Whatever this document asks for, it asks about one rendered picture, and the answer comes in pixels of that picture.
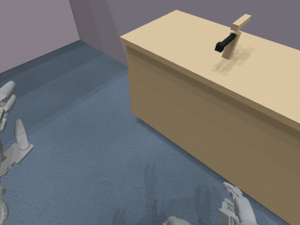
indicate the robot right hand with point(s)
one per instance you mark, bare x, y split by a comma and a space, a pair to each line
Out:
233, 213

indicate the robot left hand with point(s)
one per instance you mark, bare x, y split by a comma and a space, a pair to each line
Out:
17, 151

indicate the counter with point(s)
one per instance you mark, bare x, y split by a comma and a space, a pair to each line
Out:
236, 111

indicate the left robot forearm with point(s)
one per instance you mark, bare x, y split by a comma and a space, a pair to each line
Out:
3, 207

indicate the tap lever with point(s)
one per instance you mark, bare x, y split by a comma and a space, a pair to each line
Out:
221, 45

